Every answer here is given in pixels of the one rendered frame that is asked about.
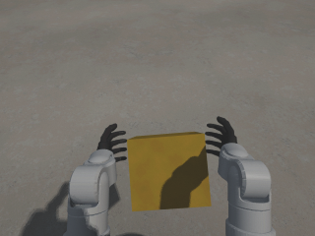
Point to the left robot hand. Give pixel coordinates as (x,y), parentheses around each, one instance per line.
(107,143)

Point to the right robot hand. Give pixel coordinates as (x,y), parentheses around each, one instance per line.
(226,136)

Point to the carton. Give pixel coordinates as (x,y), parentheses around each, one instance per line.
(168,171)

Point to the left robot forearm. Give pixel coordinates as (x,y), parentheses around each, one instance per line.
(88,195)

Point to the right robot forearm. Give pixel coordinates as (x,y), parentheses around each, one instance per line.
(249,192)

